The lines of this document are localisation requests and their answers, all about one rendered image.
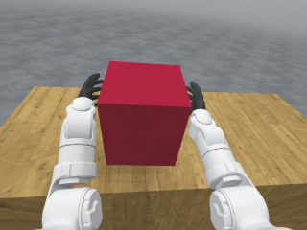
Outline pedestal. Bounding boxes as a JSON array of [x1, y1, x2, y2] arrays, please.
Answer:
[[0, 86, 307, 230]]

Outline robot right hand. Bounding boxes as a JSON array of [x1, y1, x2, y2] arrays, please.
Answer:
[[185, 81, 206, 116]]

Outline left robot forearm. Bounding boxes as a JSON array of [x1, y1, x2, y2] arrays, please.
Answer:
[[41, 97, 97, 226]]

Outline robot left hand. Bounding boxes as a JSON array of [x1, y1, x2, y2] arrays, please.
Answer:
[[78, 73, 104, 107]]

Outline robot right upper arm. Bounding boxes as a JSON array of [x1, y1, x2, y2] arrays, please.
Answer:
[[209, 185, 292, 230]]

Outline right robot forearm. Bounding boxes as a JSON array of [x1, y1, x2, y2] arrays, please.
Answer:
[[188, 109, 270, 219]]

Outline carton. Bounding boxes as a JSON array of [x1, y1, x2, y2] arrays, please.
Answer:
[[97, 61, 192, 166]]

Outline robot left upper arm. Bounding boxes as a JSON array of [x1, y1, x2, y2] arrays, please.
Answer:
[[35, 187, 103, 230]]

